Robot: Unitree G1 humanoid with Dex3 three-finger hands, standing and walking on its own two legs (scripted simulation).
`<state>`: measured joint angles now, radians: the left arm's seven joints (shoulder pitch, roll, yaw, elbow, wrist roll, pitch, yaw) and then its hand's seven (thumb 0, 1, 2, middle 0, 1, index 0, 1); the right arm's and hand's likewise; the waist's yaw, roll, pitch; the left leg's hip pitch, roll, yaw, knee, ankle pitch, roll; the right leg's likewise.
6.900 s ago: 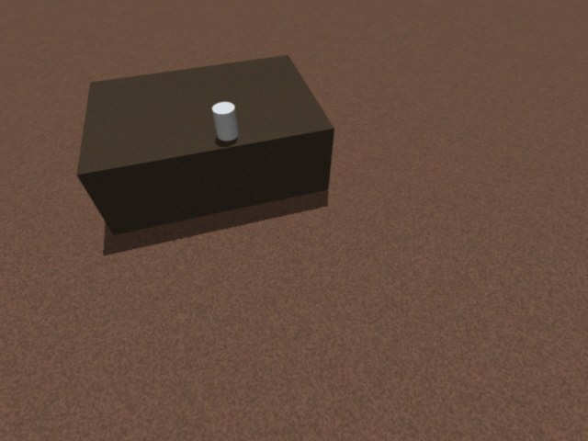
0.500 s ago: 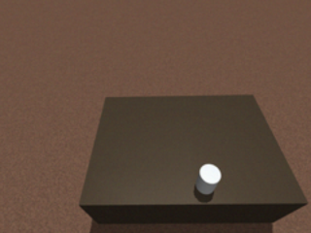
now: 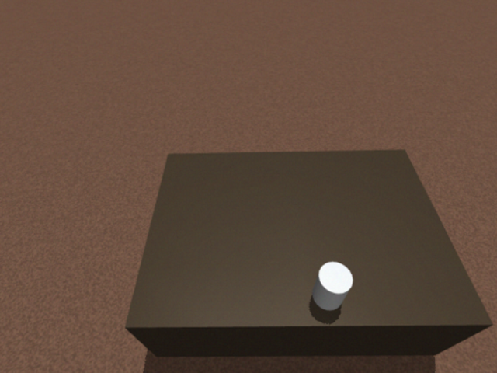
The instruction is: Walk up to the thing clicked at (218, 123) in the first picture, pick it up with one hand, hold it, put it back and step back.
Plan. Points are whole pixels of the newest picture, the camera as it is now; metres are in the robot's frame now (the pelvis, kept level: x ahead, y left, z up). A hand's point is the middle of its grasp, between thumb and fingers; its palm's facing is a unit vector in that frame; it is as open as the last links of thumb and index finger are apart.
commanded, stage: stand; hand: right
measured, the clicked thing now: (331, 286) +0.40 -0.21 -0.36
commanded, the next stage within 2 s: go down in 0.26 s
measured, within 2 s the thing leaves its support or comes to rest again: neither
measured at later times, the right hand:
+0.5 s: hand out of the picture +0.12 -0.25 -0.16, palm faces +0.05 +0.95 -0.32, open 8.7 cm
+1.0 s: hand out of the picture +0.13 -0.28 -0.15, palm faces +0.06 +0.95 -0.32, open 16.9 cm
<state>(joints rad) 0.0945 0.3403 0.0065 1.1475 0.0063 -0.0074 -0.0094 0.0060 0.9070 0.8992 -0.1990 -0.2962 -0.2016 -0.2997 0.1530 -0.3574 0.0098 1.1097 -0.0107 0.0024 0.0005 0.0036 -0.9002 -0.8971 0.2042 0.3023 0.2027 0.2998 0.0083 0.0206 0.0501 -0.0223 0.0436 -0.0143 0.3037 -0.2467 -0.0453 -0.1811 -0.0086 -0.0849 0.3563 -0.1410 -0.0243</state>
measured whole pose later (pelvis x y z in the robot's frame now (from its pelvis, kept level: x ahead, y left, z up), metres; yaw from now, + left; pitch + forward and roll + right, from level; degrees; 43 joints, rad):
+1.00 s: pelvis +0.00 +0.01 -0.03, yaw -2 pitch +8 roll +2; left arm 0.24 0.27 0.01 0.67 -0.01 -0.09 0.09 0.01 0.89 0.90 -0.21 -0.30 -0.21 -0.30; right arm 0.11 -0.40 -0.24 0.73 -0.08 0.16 0.17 0.00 0.41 -0.10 0.04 0.06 0.04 0.06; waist 0.02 -0.01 -0.02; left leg -0.41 0.01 0.03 0.69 -0.43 -0.02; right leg -0.59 -0.04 -0.02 0.74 -0.29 -0.01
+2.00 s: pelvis -0.02 +0.01 -0.06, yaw -2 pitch +12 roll +3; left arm 0.28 0.29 -0.03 0.65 0.01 -0.18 0.16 0.01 0.89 0.91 -0.20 -0.29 -0.20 -0.30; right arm -0.14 -0.63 -0.48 0.82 0.04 0.11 0.40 -0.01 0.56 -0.07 0.03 0.06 0.04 0.06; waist 0.05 -0.01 -0.07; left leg -0.58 -0.01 0.06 0.87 -0.49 -0.02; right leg -0.78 -0.06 0.01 0.92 -0.35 -0.01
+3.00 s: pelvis -0.01 +0.00 -0.07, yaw -1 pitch +17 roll +5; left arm 0.31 0.31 -0.06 0.67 0.02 -0.11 0.09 0.01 0.89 0.92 -0.20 -0.29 -0.19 -0.30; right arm -0.43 -0.82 -0.62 1.16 0.06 -0.20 0.53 -0.01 0.40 -0.08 0.06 0.05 0.05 0.05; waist 0.07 0.03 -0.07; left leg -0.69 -0.02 0.06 0.89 -0.49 -0.03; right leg -0.91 -0.07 0.02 0.98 -0.37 -0.02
